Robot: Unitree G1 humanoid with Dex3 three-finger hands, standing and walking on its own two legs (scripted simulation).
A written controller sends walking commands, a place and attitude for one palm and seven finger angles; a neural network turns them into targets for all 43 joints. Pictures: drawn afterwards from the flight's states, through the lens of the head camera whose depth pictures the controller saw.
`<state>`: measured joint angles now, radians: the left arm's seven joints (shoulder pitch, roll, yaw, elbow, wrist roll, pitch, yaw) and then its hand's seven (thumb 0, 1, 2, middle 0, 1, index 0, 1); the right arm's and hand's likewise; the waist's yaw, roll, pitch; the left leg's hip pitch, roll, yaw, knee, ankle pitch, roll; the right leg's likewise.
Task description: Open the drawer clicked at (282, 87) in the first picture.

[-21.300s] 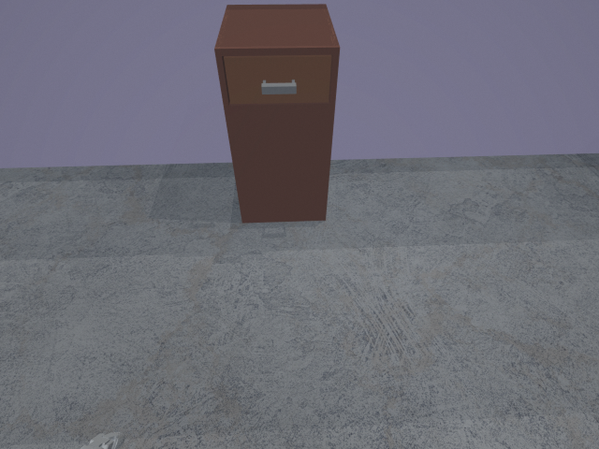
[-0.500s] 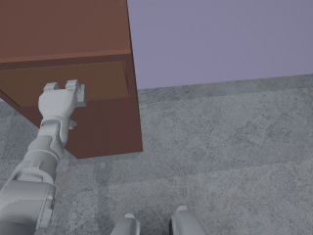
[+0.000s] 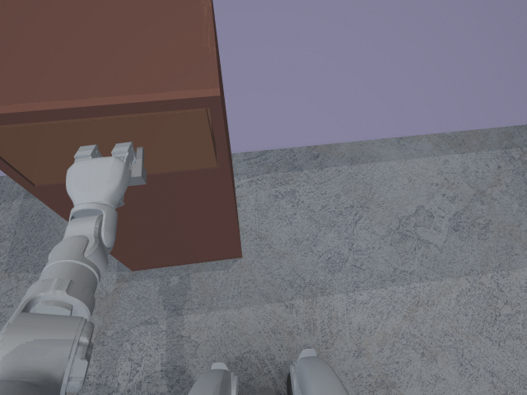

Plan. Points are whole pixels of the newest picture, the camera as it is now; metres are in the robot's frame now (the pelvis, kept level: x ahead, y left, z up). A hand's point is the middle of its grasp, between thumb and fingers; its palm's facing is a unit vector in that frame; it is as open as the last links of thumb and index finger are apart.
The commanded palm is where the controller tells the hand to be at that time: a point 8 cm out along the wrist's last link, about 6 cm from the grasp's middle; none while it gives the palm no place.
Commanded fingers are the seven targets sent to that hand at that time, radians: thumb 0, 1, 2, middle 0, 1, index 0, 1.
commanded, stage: pull the drawer open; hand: left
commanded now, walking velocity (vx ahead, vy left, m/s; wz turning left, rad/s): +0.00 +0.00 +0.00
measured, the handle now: (110, 166) +0.48 +0.26 -0.01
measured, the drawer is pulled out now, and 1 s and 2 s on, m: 0.00 0.11 0.22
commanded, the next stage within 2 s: none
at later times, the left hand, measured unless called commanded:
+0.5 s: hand (113, 219) +0.39 +0.24 -0.03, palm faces -0.04 -0.06 -1.00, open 5.8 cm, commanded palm +0.36 +0.23 +0.03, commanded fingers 0.00 0.90 0.90 -0.40 -1.35 -0.40 -1.35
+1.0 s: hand (109, 258) +0.33 +0.23 -0.03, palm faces -0.05 -0.07 -1.00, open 5.8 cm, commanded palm +0.29 +0.23 +0.03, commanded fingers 0.00 0.90 0.90 -0.40 -1.35 -0.40 -1.35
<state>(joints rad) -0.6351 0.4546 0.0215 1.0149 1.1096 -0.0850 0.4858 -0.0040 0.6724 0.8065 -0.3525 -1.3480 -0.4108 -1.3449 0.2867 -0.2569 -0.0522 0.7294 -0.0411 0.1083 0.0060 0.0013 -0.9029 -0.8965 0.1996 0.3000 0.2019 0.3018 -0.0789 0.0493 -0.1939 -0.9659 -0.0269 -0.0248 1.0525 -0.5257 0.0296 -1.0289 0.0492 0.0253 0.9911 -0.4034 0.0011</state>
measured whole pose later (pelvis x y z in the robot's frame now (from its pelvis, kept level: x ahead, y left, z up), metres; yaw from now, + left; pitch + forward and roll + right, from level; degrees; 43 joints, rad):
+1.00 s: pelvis +0.04 +0.01 +0.03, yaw -2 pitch +19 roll -2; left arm 0.05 0.31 -0.06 0.39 1.10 0.05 0.53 0.02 0.67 0.77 -0.30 -1.35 -0.42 -1.35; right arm 0.18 -0.23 -0.04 0.62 -0.04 0.10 0.03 0.00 -0.90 -0.90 0.20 0.30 0.20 0.30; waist -0.02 0.04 -0.18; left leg -0.69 -0.01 0.01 0.91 -0.54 0.04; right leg -0.78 0.04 0.02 0.87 -0.42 0.00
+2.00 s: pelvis +0.01 -0.02 +0.01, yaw -2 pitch +16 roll +1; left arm 0.37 0.30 -0.02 0.19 1.10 0.01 0.57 0.01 0.67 0.75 -0.31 -1.35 -0.42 -1.35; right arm 0.12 -0.23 -0.04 0.61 -0.04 0.06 0.00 0.01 -0.90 -0.90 0.20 0.30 0.20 0.30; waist 0.01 0.02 -0.18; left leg -0.71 -0.01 0.02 0.98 -0.54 0.01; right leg -0.82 0.05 0.03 0.98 -0.44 -0.03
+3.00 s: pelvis +0.00 -0.02 -0.01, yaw -2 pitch +17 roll +1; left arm 0.73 0.33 0.01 -0.10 1.09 -0.13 0.55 0.02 0.65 0.72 -0.29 -1.35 -0.41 -1.34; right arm 0.14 -0.22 -0.02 0.51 -0.09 0.06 0.04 0.01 -0.90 -0.90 0.20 0.30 0.20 0.30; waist 0.05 0.02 -0.20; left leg -0.82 -0.01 0.02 1.13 -0.60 0.00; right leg -0.94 0.05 0.03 1.14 -0.49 -0.04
